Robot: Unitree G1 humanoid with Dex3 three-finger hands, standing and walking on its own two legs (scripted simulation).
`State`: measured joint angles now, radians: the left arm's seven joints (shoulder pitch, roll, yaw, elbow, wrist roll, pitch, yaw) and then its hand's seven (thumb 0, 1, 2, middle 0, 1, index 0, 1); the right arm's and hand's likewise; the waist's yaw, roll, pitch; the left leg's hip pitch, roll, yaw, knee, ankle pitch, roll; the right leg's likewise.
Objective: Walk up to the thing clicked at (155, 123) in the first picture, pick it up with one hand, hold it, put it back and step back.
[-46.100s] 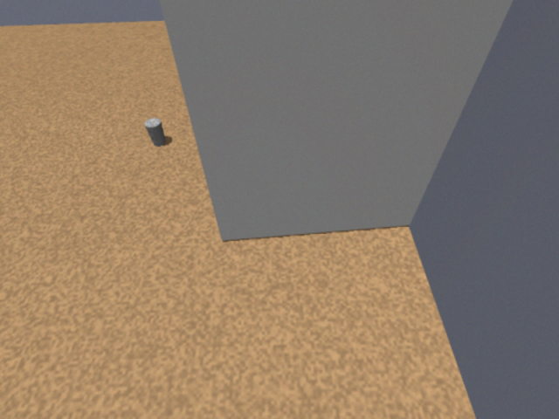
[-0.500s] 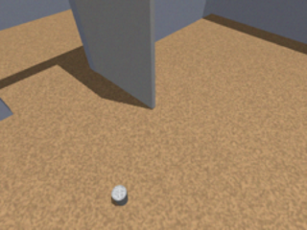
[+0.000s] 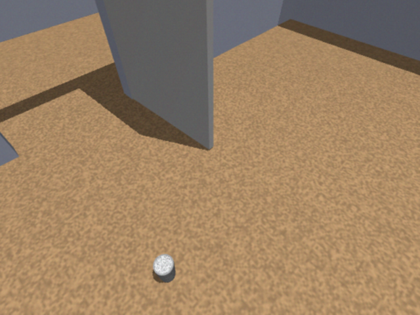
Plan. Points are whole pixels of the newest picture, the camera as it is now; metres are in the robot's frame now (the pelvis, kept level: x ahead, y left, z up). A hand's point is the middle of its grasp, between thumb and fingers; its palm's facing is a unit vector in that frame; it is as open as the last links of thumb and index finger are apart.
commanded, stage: stand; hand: left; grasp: from above
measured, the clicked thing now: (165, 269) +0.42 +0.22 -0.71
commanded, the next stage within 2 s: rise first in 0.22 s
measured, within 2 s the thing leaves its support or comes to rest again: neither
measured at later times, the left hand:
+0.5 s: hand out of the picture +0.13 +0.25 -0.17, palm faces +0.04 -0.94 -0.33, open 8.1 cm
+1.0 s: hand out of the picture +0.11 +0.26 -0.21, palm faces -0.11 -0.90 -0.42, open 13.8 cm
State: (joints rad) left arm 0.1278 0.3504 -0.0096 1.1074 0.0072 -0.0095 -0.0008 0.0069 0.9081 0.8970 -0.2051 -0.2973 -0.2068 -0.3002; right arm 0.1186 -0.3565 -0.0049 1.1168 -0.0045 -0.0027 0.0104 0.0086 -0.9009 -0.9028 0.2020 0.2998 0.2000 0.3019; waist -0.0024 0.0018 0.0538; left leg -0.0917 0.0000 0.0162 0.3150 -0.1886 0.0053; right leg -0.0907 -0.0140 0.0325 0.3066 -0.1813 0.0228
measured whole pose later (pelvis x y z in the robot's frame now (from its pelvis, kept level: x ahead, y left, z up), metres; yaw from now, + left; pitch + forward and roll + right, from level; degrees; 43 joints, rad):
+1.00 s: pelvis -0.01 +0.00 -0.08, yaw +1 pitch +15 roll -2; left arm 0.22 0.33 0.12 0.53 0.20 0.22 -0.03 0.00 -0.47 0.95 -0.08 -1.10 -0.09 -1.09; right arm 0.22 -0.25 -0.03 0.58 0.02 -0.13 -0.04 0.01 -0.93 -0.91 0.20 0.30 0.20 0.30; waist -0.02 0.01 -0.10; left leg -0.81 0.01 -0.03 1.04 -0.49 0.00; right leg -0.78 0.00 -0.01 1.00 -0.48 0.02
